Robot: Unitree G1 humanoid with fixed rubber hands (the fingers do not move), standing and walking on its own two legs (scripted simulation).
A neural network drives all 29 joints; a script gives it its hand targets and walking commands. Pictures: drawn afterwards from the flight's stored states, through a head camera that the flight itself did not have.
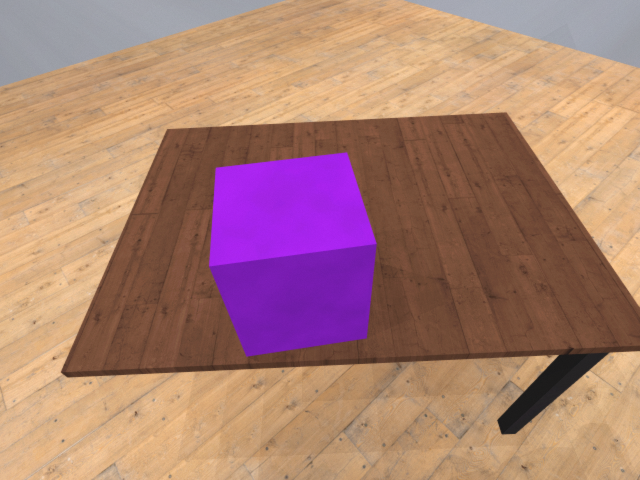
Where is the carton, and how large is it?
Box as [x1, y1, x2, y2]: [209, 152, 376, 356]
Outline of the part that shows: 346,152 216,168 209,267 246,356 366,337 376,243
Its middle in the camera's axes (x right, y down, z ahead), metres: -0.05 +0.03 +0.64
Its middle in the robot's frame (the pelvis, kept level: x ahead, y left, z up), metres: +0.47 +0.06 -0.02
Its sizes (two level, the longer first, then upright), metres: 0.210 0.200 0.250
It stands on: a table, 0.62 m high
